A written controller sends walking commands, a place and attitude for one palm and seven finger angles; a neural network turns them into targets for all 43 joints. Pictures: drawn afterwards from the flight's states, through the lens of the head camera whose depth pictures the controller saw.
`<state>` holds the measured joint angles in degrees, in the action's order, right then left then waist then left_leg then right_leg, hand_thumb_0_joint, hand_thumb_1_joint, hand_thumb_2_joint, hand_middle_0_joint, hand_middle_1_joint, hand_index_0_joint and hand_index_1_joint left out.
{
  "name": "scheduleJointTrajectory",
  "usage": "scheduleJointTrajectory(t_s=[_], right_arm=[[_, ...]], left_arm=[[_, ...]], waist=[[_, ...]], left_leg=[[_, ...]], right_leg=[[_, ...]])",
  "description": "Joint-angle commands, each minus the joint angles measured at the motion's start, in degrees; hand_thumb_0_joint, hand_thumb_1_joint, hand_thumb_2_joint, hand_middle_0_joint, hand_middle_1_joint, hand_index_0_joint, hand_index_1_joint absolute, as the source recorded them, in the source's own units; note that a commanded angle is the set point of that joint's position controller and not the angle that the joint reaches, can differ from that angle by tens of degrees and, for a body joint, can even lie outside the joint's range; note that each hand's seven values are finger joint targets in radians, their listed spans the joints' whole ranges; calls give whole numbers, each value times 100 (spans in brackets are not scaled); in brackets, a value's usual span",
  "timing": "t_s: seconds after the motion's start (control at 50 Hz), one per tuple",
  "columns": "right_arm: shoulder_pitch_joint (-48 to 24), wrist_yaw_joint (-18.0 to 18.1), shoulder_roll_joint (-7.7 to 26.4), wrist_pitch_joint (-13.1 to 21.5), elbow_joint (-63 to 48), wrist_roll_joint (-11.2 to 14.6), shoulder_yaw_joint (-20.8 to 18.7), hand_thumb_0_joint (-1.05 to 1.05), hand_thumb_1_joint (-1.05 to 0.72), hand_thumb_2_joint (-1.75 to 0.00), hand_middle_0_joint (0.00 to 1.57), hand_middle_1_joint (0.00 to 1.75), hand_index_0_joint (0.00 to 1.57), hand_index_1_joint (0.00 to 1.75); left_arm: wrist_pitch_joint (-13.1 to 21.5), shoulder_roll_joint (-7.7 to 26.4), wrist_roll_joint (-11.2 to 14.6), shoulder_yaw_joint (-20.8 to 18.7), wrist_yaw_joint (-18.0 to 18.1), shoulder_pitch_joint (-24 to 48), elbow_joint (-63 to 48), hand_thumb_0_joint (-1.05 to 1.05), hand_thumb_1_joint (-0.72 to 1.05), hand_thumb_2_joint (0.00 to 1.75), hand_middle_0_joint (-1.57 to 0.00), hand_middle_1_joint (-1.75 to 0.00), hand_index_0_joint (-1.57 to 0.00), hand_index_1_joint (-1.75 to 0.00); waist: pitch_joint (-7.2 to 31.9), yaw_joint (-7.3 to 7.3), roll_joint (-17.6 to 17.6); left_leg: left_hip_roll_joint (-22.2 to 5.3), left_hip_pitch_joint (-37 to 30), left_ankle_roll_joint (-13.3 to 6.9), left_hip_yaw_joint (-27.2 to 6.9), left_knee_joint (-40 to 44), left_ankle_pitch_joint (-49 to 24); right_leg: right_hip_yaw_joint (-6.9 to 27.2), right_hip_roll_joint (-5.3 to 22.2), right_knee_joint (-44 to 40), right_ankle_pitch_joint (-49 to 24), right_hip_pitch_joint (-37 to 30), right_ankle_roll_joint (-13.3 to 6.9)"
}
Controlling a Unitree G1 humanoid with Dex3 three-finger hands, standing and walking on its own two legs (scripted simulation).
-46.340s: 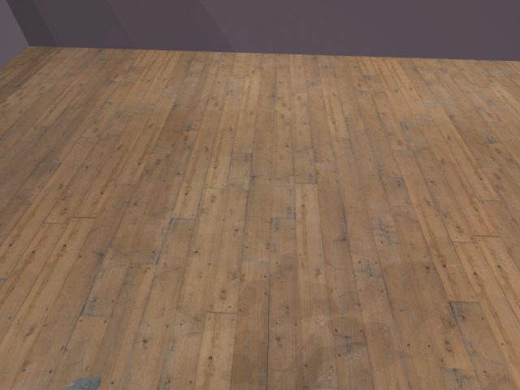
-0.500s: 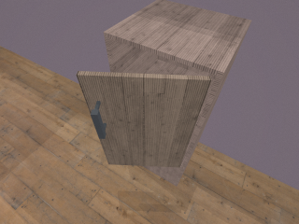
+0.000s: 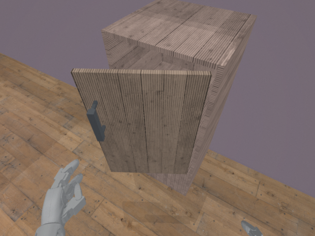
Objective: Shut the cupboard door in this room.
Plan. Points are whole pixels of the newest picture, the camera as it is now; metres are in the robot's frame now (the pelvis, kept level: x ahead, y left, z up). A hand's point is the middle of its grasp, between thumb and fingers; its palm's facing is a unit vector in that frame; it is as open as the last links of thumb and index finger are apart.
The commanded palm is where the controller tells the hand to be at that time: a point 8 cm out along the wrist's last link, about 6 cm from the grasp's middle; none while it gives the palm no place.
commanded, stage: raise the hand and make a fist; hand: left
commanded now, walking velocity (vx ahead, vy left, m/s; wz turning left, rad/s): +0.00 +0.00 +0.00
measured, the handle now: (98, 121) +0.46 +0.21 +0.01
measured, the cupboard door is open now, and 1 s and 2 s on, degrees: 29 29 29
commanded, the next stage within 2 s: bring the fist close to the handle in 1.72 s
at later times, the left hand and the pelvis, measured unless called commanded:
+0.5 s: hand (90, 218) +0.18 +0.17 -0.03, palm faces -0.06 -1.00 -0.02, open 4.8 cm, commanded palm +0.15 +0.23 -0.02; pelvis -0.05 -0.01 -0.08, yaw +0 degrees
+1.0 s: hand (76, 212) +0.19 +0.20 +0.00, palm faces +0.01 -1.00 -0.04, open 3.1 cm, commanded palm +0.17 +0.25 +0.00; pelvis -0.03 +0.02 -0.06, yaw -1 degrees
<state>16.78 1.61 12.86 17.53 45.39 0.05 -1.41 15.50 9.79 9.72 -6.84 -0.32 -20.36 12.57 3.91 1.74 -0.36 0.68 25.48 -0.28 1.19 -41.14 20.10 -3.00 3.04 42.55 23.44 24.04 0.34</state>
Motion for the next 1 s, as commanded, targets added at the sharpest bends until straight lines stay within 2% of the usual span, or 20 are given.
scheduleJointTrajectory(t_s=[0.0, 0.02, 0.04, 0.08, 0.12, 0.14, 0.16, 0.2, 0.24, 0.28, 0.34, 0.44, 0.5, 0.56, 0.68, 0.74, 0.82, 0.84, 0.9, 0.98], right_arm=[[-836, -201, 717, 315, -1416, -38, -466, 0, -90, -90, 20, 30, 20, 30], [-912, -225, 745, 317, -1597, -16, -469, 0, -90, -90, 20, 30, 20, 30], [-876, -225, 740, 265, -1731, 42, -506, 0, -90, -90, 20, 30, 20, 30], [-1120, -156, 801, 162, -2279, 132, -484, 0, -90, -90, 20, 30, 20, 30], [-1171, -37, 731, 93, -2594, 212, -414, 0, -90, -90, 20, 30, 20, 30], [-1146, 36, 768, 79, -2649, 211, -395, 0, -90, -90, 20, 30, 20, 30], [-1014, 85, 772, 73, -2693, 198, -387, 0, -90, -90, 20, 30, 20, 30], [-843, 184, 738, 125, -2640, 165, -321, 0, -90, -90, 20, 30, 20, 30], [-704, 284, 781, 155, -2545, 144, -251, 0, -90, -90, 20, 30, 20, 30], [-623, 343, 796, 181, -2390, 158, -210, 0, -90, -90, 20, 30, 20, 30], [-644, 396, 805, 110, -2306, 201, -164, 0, -90, -90, 20, 30, 20, 30], [-780, 352, 632, -46, -2469, 221, -168, 0, -90, -90, 20, 30, 20, 30], [-701, 276, 563, -80, -2462, 167, -182, 0, -90, -90, 20, 30, 20, 30], [-662, 231, 601, -93, -2408, 103, -191, 0, -90, -90, 20, 30, 20, 30], [-573, 194, 761, -153, -2503, 102, -188, 0, -90, -90, 20, 30, 20, 30], [-539, 215, 803, -209, -2546, 104, -180, 0, -90, -90, 20, 30, 20, 30], [-487, 199, 785, -309, -2620, 104, -148, 0, -90, -90, 20, 30, 20, 30], [-460, 206, 788, -352, -2619, 104, -158, 0, -90, -90, 20, 30, 20, 30], [-446, 180, 784, -448, -2687, 116, -136, 0, -90, -90, 20, 30, 20, 30], [-429, 188, 803, -526, -2758, 117, -80, 0, -90, -90, 20, 30, 20, 30]], left_arm=[[1969, 2, 497, -407, -1540, -1601, 283, 0, 90, 90, -38, -50, -38, -50], [2381, 245, 608, -527, -1989, -1342, 216, 0, 90, 90, -40, -52, -40, -52], [2470, 650, 694, -960, -2222, -1297, 385, 0, 90, 90, -42, -54, -42, -54], [2177, 915, 940, -1088, -2446, -914, -392, 0, 90, 90, -46, -58, -46, -58], [1813, 1005, 1086, -1071, -2352, -376, -1121, 0, 90, 90, -49, -62, -49, -62], [1769, 1195, 1102, -1098, -2208, 157, -1577, 0, 90, 90, -51, -64, -51, -64], [1793, 1306, 1040, -1078, -2059, 555, -2163, 0, 90, 90, -53, -66, -53, -66], [1935, 1237, 895, -782, -1780, 960, -3067, 0, 90, 90, -57, -70, -57, -70], [1982, 1141, 750, -411, -1669, 1178, -3438, 0, 90, 90, -60, -74, -60, -74], [1839, 1001, 722, -211, -1720, 872, -3097, 0, 90, 90, -64, -78, -64, -78], [1246, 1127, 717, -381, -1855, 439, -2278, 0, 90, 90, -69, -84, -69, -84], [487, 1224, 868, -957, -1676, -225, -2230, 0, 90, 90, -79, -94, -79, -94], [627, 1022, 868, -875, -1440, -315, -2665, 0, 90, 90, -84, -100, -84, -100], [927, 892, 760, -679, -1309, -386, -2665, 0, 90, 90, -90, -106, -90, -106], [1194, 828, 658, -337, -1321, -326, -2842, 0, 90, 90, -101, -118, -101, -118], [1193, 1000, 621, -454, -1264, -290, -3052, 0, 90, 90, -106, -124, -106, -124], [1098, 933, 611, -393, -1171, -280, -3262, 0, 90, 90, -113, -132, -113, -132], [1046, 1008, 578, -479, -1140, -335, -3206, 0, 90, 90, -115, -134, -115, -134], [904, 846, 570, -329, -1170, -389, -3106, 0, 90, 90, -121, -140, -121, -140], [759, 922, 570, -345, -1249, -171, -3083, 0, 90, 90, -128, -148, -128, -148]], waist=[[638, -574, 1367], [696, -544, 1116], [828, -622, 832], [1288, -679, 343], [1302, -580, 203], [1154, -407, 289], [1245, -317, 39], [1372, -142, -323], [1387, 97, -189], [1231, 139, -268], [1068, 14, -73], [1662, -435, 106], [1829, -417, 49], [1652, -341, 57], [1440, -221, -197], [1578, -255, -298], [1631, -236, -490], [1614, -236, -319], [1448, -177, -319], [1354, -133, -401]], left_leg=[[166, 1517, 193, -81, -1175, -1089], [199, 1908, 199, -60, -1495, -735], [215, 2153, 158, -8, -1721, -583], [275, 2403, 54, 145, -1912, -101], [222, 2601, -10, 112, -2027, 526], [140, 2803, -62, 40, -2208, 776], [85, 2743, -101, 9, -2303, 862], [4, 2455, -152, -67, -2348, 800], [-69, 2387, -205, -179, -2409, 767], [-85, 2449, -192, -247, -2401, 762], [-79, 2682, -175, -287, -2319, 746], [-36, 2512, -124, -277, -2015, 125], [-58, 2148, -95, -331, -1819, -300], [-67, 2027, -88, -381, -1719, -439], [-78, 1871, -73, -451, -1522, 63], [-98, 1709, -64, -513, -1442, -17], [-100, 1486, -25, -543, -1336, -120], [-124, 1459, -29, -574, -1321, -203], [-131, 1405, 0, -566, -1264, -240], [-114, 1426, -16, -538, -1240, -124]], right_leg=[[-64, -232, 1032, -1661, 1334, -164], [215, -145, 1199, -1385, 1526, -155], [526, -71, 1256, -1188, 1509, -174], [871, -25, 1115, -116, 1455, -150], [1160, -17, 723, 1301, 1708, -94], [1313, -48, 644, 1944, 2007, -68], [1365, -62, 598, 2248, 2115, -88], [1205, -149, 687, 2077, 2310, -144], [1006, -276, 865, 1804, 2539, -141], [873, -316, 928, 1609, 2611, -148], [798, -328, 861, 1620, 2485, -130], [697, -255, 904, 860, 1601, -95], [350, -297, 1183, -117, 1552, -87], [93, -362, 1403, -399, 1771, -138], [-70, -413, 1445, 147, 2193, -197], [-136, -447, 1527, 20, 2151, -225], [-199, -454, 1494, -150, 2084, -223], [-216, -488, 1498, -213, 2038, -228], [-255, -494, 1419, -294, 2030, -210], [-225, -499, 1304, -247, 1971, -210]])
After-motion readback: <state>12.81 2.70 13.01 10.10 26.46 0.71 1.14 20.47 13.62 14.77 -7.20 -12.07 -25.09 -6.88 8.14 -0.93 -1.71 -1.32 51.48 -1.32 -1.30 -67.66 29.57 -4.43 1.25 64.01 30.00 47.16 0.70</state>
